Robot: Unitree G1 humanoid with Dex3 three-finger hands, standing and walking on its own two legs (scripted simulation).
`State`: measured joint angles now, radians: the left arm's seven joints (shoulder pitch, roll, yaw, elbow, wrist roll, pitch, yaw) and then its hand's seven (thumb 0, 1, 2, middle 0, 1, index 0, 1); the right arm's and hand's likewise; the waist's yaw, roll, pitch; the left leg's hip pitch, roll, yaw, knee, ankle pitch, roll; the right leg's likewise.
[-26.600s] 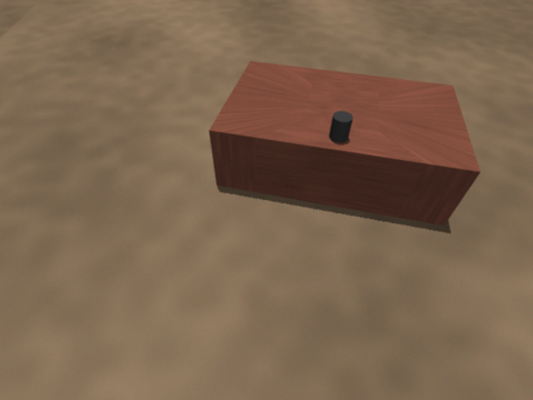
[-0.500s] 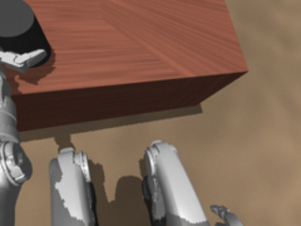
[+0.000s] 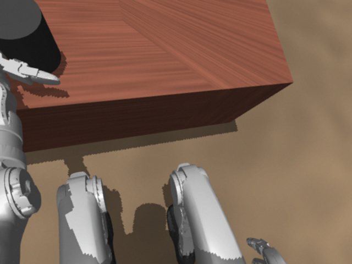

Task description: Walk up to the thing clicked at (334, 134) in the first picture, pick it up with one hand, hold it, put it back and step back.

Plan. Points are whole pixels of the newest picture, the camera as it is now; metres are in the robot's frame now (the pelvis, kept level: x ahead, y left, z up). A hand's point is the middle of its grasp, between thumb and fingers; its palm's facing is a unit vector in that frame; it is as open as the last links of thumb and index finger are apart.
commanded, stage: withdraw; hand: left
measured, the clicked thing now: (25, 38) +0.55 +0.24 +0.01
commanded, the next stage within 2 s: rise in 0.40 s
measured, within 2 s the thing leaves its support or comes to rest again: neither
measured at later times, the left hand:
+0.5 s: hand out of the picture +0.54 +0.31 +0.13, palm faces +0.27 -0.96 -0.08, open 17.7 cm
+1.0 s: hand out of the picture +0.42 +0.36 +0.21, palm faces +0.32 -0.86 -0.39, open 17.7 cm
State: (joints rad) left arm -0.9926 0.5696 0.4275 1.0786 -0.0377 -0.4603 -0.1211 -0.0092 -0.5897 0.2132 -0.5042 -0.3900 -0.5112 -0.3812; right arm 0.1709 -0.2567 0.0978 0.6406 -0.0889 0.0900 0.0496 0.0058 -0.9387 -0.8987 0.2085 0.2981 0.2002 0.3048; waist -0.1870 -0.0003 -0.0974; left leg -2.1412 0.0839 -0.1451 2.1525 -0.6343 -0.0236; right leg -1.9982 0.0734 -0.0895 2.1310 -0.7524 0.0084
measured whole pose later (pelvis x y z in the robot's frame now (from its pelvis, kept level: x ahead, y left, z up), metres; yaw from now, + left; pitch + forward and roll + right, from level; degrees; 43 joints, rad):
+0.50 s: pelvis +0.01 +0.00 +0.07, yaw +2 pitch +35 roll -7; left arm -1.00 0.71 0.48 1.02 -0.06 -0.28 -0.20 -0.01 -0.61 0.04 -0.07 -0.04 -0.08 -0.03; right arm 0.21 -0.24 0.08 0.64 -0.02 0.10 0.01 0.01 -0.91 -0.90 0.21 0.30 0.20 0.30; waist -0.17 0.03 -0.15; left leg -1.94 0.09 -0.12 1.94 -0.62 -0.02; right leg -1.81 0.07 -0.08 1.92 -0.72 0.00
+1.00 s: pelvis +0.05 +0.02 +0.26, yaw +6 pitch +22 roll -6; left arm -0.58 0.55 0.28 1.02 0.06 -0.03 0.05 -0.01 -0.58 0.03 -0.04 -0.05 -0.05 -0.04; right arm 0.32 -0.26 0.01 0.65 0.03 0.10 -0.02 0.01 -0.89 -0.90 0.21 0.30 0.20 0.31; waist -0.11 0.03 -0.13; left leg -1.15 0.08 -0.06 1.24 -0.49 -0.01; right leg -1.01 0.05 -0.05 1.17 -0.54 0.01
